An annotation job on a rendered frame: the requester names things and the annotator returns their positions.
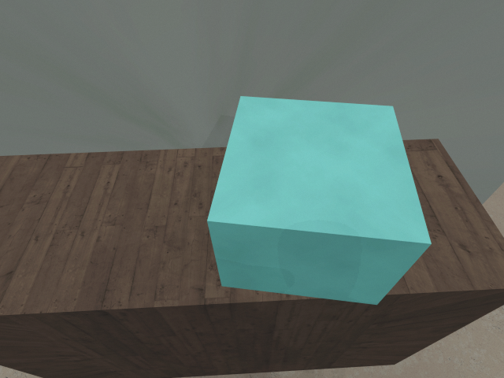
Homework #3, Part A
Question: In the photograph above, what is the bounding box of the carton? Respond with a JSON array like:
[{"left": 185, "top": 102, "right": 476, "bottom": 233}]
[{"left": 207, "top": 96, "right": 432, "bottom": 305}]

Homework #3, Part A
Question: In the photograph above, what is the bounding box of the pedestal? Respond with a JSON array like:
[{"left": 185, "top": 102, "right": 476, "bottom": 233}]
[{"left": 0, "top": 139, "right": 504, "bottom": 378}]

